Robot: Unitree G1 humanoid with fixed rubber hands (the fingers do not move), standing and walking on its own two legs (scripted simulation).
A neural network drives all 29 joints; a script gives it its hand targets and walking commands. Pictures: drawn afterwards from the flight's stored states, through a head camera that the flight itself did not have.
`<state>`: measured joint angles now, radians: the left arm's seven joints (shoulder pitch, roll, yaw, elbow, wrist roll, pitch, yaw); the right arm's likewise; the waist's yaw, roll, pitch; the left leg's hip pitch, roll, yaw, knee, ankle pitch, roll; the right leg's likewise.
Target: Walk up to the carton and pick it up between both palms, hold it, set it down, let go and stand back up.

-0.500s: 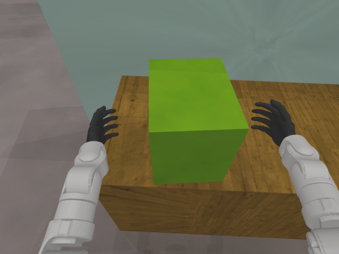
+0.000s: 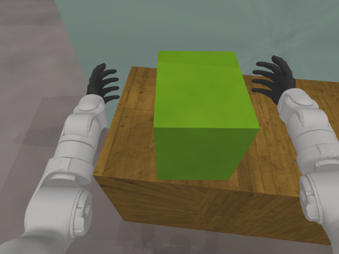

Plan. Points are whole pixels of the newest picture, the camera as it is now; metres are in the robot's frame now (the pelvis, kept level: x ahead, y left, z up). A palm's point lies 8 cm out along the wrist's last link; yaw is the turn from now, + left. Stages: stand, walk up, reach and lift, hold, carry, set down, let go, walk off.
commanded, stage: reach and lift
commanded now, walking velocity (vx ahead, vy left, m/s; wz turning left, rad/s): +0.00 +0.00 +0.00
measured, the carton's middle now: (194, 117) +0.52 -0.03 -0.02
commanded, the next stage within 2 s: none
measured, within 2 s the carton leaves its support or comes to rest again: neither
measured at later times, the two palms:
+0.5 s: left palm (101, 89) +0.46 +0.21 +0.13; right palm (271, 80) +0.50 -0.18 +0.16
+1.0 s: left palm (112, 121) +0.45 +0.20 +0.03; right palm (258, 113) +0.49 -0.19 +0.05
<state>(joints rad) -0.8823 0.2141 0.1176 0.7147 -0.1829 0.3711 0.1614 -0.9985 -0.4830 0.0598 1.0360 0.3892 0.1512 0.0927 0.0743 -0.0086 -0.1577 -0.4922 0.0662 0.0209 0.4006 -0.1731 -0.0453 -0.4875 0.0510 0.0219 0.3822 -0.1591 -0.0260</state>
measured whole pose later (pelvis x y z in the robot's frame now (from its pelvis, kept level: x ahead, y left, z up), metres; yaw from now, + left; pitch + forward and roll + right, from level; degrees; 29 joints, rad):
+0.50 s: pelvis -0.01 +0.00 -0.01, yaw +1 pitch +23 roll -1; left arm -1.15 0.23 0.05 1.15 -0.24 0.14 0.17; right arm -1.23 -0.47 0.09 1.32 0.37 0.05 0.10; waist 0.07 -0.01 -0.25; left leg -0.68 0.06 0.00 0.43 -0.15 -0.04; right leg -0.66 0.04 0.00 0.39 -0.13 -0.02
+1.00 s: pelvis -0.02 +0.00 -0.03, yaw +0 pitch +33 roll -1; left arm -1.13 0.19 -0.02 1.42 -0.31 -0.24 0.14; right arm -1.16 -0.44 0.12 1.44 0.38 -0.22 0.09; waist 0.09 -0.01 -0.31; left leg -0.95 0.06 0.01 0.54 -0.17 -0.04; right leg -0.94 0.05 0.01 0.52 -0.16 -0.02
